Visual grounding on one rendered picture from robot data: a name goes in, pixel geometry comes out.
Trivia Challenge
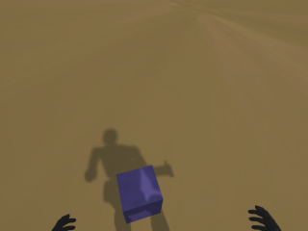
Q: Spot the carton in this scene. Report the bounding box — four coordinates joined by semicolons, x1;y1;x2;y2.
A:
116;165;164;224

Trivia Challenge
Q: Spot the left robot hand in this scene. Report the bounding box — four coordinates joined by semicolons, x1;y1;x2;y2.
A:
52;214;76;231

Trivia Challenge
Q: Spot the right robot hand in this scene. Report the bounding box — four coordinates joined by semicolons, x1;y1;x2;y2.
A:
248;205;281;231

